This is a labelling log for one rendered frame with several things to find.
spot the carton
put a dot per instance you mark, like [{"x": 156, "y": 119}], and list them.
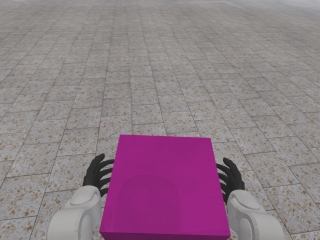
[{"x": 164, "y": 188}]

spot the robot right forearm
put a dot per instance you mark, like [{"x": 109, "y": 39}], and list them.
[{"x": 249, "y": 219}]

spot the robot left forearm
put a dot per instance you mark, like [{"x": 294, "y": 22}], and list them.
[{"x": 79, "y": 216}]

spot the robot right hand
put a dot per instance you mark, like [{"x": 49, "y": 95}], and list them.
[{"x": 233, "y": 179}]

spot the robot left hand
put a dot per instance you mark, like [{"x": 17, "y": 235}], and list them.
[{"x": 93, "y": 174}]

